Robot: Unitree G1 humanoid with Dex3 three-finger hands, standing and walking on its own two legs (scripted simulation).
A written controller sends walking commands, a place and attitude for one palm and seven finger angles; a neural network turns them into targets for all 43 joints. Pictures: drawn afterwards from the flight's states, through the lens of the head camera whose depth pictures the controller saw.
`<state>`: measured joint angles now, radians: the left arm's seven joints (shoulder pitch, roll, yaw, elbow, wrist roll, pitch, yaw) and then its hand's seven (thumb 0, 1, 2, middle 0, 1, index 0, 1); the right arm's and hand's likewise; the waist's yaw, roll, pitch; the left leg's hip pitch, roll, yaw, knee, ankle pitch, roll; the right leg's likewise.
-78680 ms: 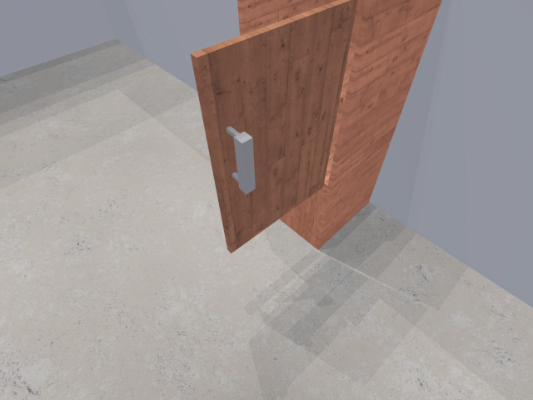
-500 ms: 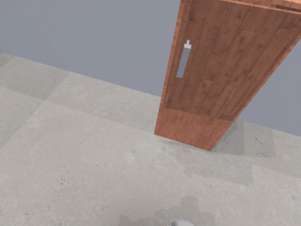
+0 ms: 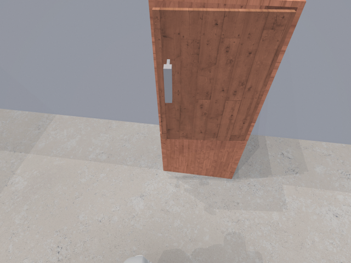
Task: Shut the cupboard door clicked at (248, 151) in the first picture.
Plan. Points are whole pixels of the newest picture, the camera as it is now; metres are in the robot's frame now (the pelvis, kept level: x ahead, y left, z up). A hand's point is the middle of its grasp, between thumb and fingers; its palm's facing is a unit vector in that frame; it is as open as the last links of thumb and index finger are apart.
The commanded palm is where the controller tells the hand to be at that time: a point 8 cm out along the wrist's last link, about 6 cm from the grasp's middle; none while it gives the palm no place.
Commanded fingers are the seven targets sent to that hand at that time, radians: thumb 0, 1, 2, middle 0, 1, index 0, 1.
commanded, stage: take the last steps up to it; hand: left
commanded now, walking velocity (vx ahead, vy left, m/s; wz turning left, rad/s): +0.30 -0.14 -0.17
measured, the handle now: (168, 81) +0.69 +0.05 +0.02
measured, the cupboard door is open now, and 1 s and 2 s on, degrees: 6 6 6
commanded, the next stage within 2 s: come to a stop and stand still in 0.44 s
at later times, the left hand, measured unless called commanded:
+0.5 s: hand (132, 214) +0.28 +0.14 -0.17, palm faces -0.15 -0.97 -0.20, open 7.4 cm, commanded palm none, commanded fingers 0.00 0.90 0.90 -0.20 -0.30 -0.20 -0.30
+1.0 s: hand (143, 208) +0.30 +0.12 -0.17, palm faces -0.03 -0.97 -0.24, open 7.3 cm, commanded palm none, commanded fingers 0.00 0.90 0.90 -0.20 -0.30 -0.20 -0.30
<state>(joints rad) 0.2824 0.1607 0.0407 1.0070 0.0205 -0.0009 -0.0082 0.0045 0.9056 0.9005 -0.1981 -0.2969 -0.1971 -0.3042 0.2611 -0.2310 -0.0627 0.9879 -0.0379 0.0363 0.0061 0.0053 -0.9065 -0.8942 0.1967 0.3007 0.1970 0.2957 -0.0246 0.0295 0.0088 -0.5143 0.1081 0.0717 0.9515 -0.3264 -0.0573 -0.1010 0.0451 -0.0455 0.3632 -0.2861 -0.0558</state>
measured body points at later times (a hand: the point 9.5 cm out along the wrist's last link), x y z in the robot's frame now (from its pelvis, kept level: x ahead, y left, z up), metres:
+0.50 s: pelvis +0.17 -0.04 +0.00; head +0.21 -0.04 +0.44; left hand +0.29 +0.20 -0.15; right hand +0.08 -0.27 -0.15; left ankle +0.09 +0.12 -0.74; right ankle +0.25 -0.21 -0.71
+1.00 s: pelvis +0.22 -0.07 -0.01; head +0.26 -0.08 +0.44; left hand +0.31 +0.17 -0.15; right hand +0.32 -0.33 -0.14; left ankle +0.20 +0.06 -0.70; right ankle +0.27 -0.21 -0.74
